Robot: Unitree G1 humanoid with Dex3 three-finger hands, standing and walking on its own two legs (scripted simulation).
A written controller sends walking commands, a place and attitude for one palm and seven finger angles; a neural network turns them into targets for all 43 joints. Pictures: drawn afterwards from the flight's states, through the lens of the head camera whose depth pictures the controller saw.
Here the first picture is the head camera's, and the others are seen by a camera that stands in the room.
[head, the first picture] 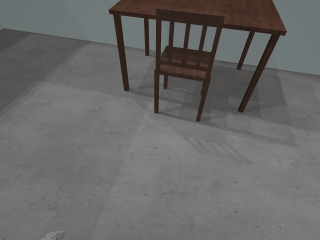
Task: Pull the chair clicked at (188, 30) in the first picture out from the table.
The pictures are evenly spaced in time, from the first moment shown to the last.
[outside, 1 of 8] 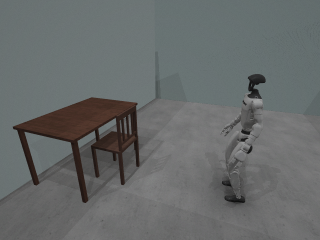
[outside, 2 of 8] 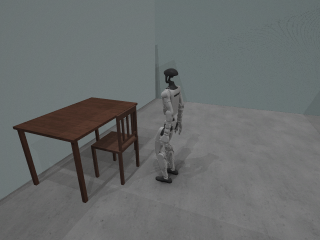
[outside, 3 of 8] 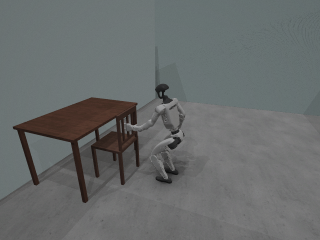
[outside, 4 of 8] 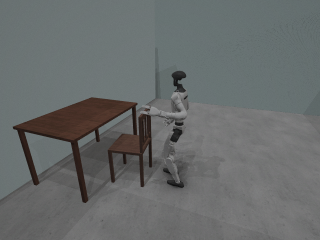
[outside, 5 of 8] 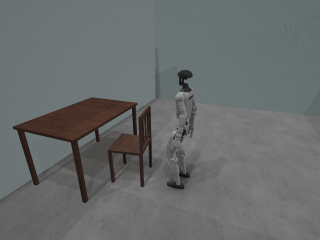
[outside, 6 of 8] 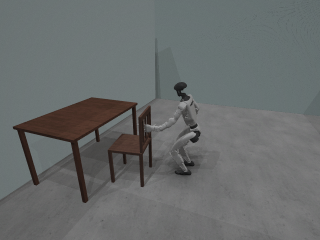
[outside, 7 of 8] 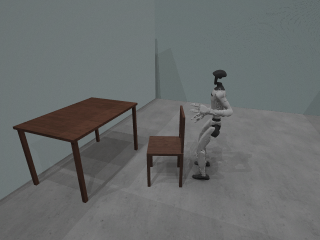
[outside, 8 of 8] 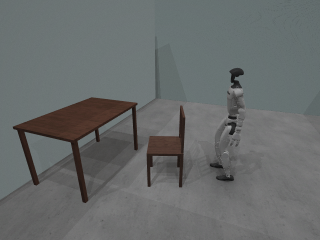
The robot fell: no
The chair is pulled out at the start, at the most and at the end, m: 0.00 0.59 0.59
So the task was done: yes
